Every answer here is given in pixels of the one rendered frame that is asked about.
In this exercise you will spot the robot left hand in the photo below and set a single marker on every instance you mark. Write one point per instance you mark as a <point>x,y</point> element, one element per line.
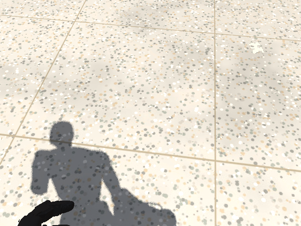
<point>45,211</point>

